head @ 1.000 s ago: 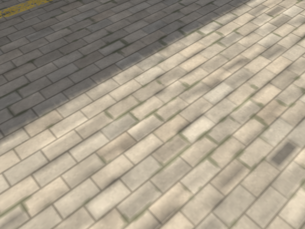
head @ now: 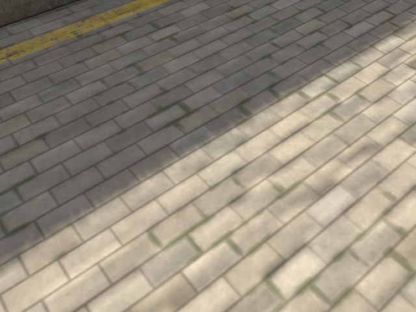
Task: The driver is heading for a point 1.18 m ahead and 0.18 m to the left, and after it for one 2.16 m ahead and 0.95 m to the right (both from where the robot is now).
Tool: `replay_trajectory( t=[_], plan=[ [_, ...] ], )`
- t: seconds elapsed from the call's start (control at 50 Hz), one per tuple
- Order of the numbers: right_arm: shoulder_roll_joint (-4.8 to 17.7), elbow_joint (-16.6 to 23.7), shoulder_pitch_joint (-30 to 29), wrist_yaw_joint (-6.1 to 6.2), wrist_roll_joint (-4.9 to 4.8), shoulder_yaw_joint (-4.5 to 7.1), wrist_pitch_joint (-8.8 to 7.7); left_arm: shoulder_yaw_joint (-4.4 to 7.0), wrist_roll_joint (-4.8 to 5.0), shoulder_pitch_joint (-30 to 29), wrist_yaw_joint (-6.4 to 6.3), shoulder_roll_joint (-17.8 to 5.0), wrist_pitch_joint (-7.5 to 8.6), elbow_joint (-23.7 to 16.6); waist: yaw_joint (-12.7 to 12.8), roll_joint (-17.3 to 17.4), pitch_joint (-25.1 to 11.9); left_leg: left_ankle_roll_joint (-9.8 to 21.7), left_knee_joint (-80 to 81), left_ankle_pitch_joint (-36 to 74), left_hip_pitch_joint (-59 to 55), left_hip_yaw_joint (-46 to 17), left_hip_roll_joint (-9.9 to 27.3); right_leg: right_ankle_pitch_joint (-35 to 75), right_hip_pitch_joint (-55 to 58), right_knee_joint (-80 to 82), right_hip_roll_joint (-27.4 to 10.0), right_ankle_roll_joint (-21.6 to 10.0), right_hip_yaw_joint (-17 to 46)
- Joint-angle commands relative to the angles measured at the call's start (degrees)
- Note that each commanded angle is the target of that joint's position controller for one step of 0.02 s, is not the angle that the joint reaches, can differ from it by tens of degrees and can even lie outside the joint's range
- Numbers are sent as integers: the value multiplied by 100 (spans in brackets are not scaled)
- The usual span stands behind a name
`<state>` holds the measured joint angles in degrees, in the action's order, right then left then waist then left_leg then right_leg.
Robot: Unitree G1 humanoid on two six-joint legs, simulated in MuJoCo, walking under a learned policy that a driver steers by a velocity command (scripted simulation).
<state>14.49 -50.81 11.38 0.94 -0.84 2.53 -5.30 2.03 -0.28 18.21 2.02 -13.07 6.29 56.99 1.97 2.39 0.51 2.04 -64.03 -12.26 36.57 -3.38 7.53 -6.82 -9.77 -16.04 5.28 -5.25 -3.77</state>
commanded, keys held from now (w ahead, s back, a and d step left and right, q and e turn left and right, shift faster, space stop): w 1.00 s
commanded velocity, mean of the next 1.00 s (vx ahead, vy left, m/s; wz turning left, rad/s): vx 0.50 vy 0.00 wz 0.00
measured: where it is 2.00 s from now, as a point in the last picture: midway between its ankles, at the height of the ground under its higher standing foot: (212, 187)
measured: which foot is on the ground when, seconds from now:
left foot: up 0.00-0.28, down 0.30-0.90, up 0.92-1.00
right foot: down 0.00-0.32, up 0.34-0.86, down 0.88-1.00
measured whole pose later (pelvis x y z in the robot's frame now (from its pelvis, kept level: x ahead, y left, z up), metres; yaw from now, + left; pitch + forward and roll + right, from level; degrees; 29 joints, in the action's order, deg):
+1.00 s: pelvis +0.53 +0.02 -0.01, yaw -1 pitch +1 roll +0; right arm 14.5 -55.9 18.6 0.1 -1.5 2.8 -5.6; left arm 3.2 0.3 8.1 2.0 -14.0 5.7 51.3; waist -0.5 1.4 1.8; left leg 2.7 -67.8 -22.3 21.2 -1.9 2.1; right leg -8.4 -21.6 -28.3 1.3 -3.6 -3.6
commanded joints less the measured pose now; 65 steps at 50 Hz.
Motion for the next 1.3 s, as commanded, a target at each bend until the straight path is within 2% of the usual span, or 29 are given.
replay_trajectory(
  t=[0.02, 0.1, 0.2, 0.24, 0.28, 0.3, 0.32, 0.34, 0.36, 0.38, 0.4, 0.44, 0.5, 0.64, 0.76, 0.82, 0.84, 0.86, 0.88, 0.9, 0.92, 0.94, 0.96, 0.98, 1.0, 1.04, 1.08, 1.16, 1.3],
  plan=[
    [258, 242, 177, 40, 61, 75, 29, 127, 8, -212, -120, -779, 95, -331, -250, -478, 268, -157, 820, 856, 182, -8, 228, 323, -488, 1157, -1633, -979, 1254],
    [169, 462, -686, -27, 23, 37, -29, 152, 96, 224, -196, -928, 19, -244, 55, -495, 268, -193, 2359, 1701, 52, 193, -21, 408, -12, 1053, -1542, -724, 960],
    [232, 735, -1386, -197, -58, 7, -84, 183, 152, 627, -205, -990, -87, -61, 265, -581, 414, -100, 3214, 1277, -15, 263, -201, 262, 774, 650, -1864, -643, 1015],
    [358, 775, -1280, -256, -60, 42, -135, 220, 162, 573, -221, -1059, -140, -48, 124, -644, 353, 59, 3451, 854, -303, 291, -278, 456, 1013, 360, -2016, -554, 1102],
    [625, 544, -397, -252, -40, 193, -172, 213, 146, 346, -226, -1064, -200, -103, -404, -657, -120, 272, 3704, 647, -1567, 545, -579, 1864, 953, -659, -1785, -362, 878],
    [978, 240, 673, -209, -18, 351, -185, 134, 76, 299, -223, -856, -208, -180, -823, -418, -832, 510, 3614, 785, -3051, 284, -355, 2062, 369, -2032, -1424, -177, 562],
    [1648, 103, 1539, -184, 107, 507, -162, -41, 7, 705, -199, -324, -121, -350, -850, 817, -1719, 1243, 3747, 616, -5271, -1855, 1102, 242, -1697, -4343, -657, 216, 89],
    [1425, 17, 1736, -230, 91, 443, -141, -103, 114, 904, -169, -173, 27, -276, -793, 1540, -2192, 1719, 4646, -71, -5955, -3827, 1645, -2486, -2990, -5527, -199, 282, 696],
    [985, 93, 1318, -248, 55, 305, -163, 54, 250, 488, -147, -823, 117, -344, -752, 932, -1470, 1433, 4713, -298, -5353, -3282, 1459, -2264, -3513, -6046, -588, 154, 1046],
    [738, 228, 795, -249, 46, 223, -155, 83, 287, 61, -149, -926, 141, -467, -611, 553, -944, 1213, 4774, 26, -4571, -2399, 1235, -1720, -3513, -5948, -897, 78, 910],
    [577, 296, 359, -276, 63, 162, -146, 98, 222, -141, -182, -853, 109, -489, -431, 154, -557, 1104, 4985, 488, -3786, -1774, 965, -1256, -3260, -5588, -1120, 112, 793],
    [383, 268, 127, -313, 112, 102, -159, 140, 134, -59, -214, -676, -50, -459, -150, 261, -277, 973, 5356, 906, -2973, -1085, 603, -769, -2667, -5033, -1350, 173, 778],
    [568, 67, 444, -268, 117, 157, -193, 153, 106, -116, -236, -517, -180, -491, -62, 158, -107, 1090, 5583, 1656, -2793, -630, 503, -327, -2770, -4616, -1363, 297, 692],
    [695, -201, 1041, -83, 64, 164, -93, 146, 83, -1532, -176, -382, -142, -927, -411, 122, 231, 915, 5799, 1576, -3170, -107, 371, 1265, -3149, -2502, -1210, 422, 527],
    [758, -504, 1525, -32, 9, 207, 28, 88, 152, -2411, -7, -373, -58, -1267, -638, 130, 547, 885, 5513, 1590, -4075, -82, 691, 938, -3280, -1583, -1041, 279, 425],
    [859, -524, 1386, 1, -13, 260, 94, 133, 162, -2229, 71, -522, 2, -1295, -412, 244, 381, 760, 5053, 2481, -4313, -59, 809, 365, -2669, -1337, -867, 77, 294],
    [918, -497, 1264, 3, -9, 277, 115, 201, 155, -1869, 65, -654, 14, -1209, -195, 340, 132, 696, 4653, 3419, -4278, 14, 750, 246, -2024, -1298, -677, -16, 136],
    [874, -468, 1137, -1, 0, 258, 147, 324, 142, -1086, 37, -852, 14, -966, 215, 313, -321, 572, 3763, 4213, -4079, 217, 500, 315, -943, -1199, -466, -157, -30],
    [731, -372, 1083, -7, 50, 188, 148, 463, 109, 0, -14, -1188, 6, -665, 630, 98, -1052, 379, 2364, 3653, -3144, 423, 194, 501, 777, -1398, -873, -421, 423],
    [129, -305, 1712, -70, 80, 8, 46, 605, -1, 825, -53, -1751, -33, -509, 509, -1174, -1971, -54, -24, 1149, -730, 652, -714, -192, 3178, -1211, -2405, -1289, 2906],
    [86, -385, 1715, -104, 14, -29, -112, 481, 44, 844, -38, -1444, -46, -480, 490, -1625, -2402, -42, -1071, -2004, 160, -206, -1081, -624, 3465, -249, -2854, -1502, 4605],
    [618, -232, 1193, -129, -147, 117, -204, 375, 98, 387, -34, -1112, -33, -529, 441, -1275, -1563, 83, -1481, -1800, 680, -392, -699, -874, 2769, -143, -2642, -1178, 3898],
    [716, -93, 759, -109, -188, 134, -232, 302, 102, -162, -38, -898, -34, -666, 268, -892, -935, 153, -1286, -1251, 676, -173, -366, -585, 1819, -14, -2444, -967, 3049],
    [676, -62, 535, -63, -108, 166, -203, 241, 57, -571, -9, -712, -24, -719, 72, -517, -502, 145, -904, -791, 410, -63, -133, -191, 917, 208, -2198, -846, 2454],
    [599, -81, 613, -26, -47, 209, -120, 196, 3, -762, 10, -571, 7, -726, -145, -620, -338, 149, -564, -506, 15, -93, 52, 41, 343, 397, -1983, -742, 2032],
    [326, -157, 868, -8, -28, 194, 37, 193, -12, -728, 23, -544, 31, -623, -319, -733, -234, 103, -257, -275, -404, -44, 134, 211, -188, 710, -1788, -774, 1616],
    [331, -70, 662, 15, 0, 218, 102, 232, -10, -526, -39, -730, 54, -511, -344, -651, -52, 0, 117, 89, -159, -2, 177, 515, -283, 895, -1767, -857, 1367],
    [332, 198, -177, -2, 55, 240, 85, 243, 17, -114, -180, -840, -3, -362, -148, -533, 126, -155, 1369, 1203, 479, 30, 169, 849, 141, 986, -1723, -757, 1084],
    [199, 567, -1414, -181, -25, 125, 6, 259, 105, 544, -235, -936, -108, -78, 265, -540, 443, -125, 3038, 1713, 412, 302, -160, 741, 908, 842, -1795, -620, 780]
  ],
)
